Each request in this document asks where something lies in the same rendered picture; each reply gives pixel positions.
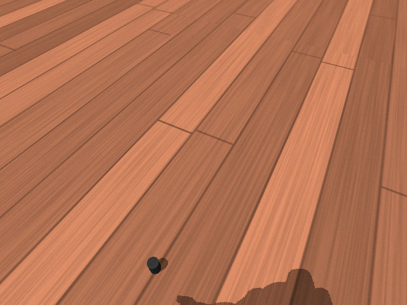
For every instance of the can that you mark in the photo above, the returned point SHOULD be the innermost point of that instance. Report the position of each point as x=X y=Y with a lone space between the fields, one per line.
x=154 y=265

